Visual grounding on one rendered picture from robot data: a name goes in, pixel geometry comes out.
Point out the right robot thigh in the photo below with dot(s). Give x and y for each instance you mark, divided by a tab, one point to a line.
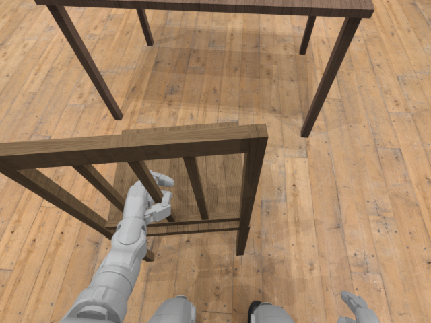
270	314

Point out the robot right hand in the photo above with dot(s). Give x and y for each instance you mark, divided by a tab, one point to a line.
359	307

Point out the left robot forearm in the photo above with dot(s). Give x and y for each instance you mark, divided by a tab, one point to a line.
107	295

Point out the robot thigh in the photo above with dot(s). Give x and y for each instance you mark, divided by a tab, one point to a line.
175	310
270	314

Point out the left robot thigh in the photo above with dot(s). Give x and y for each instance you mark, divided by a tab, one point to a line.
175	310

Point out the chair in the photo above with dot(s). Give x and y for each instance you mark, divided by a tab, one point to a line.
212	190

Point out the robot left hand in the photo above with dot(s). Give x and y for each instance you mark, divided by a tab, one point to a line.
138	200

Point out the table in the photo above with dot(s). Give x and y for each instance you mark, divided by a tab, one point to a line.
352	10

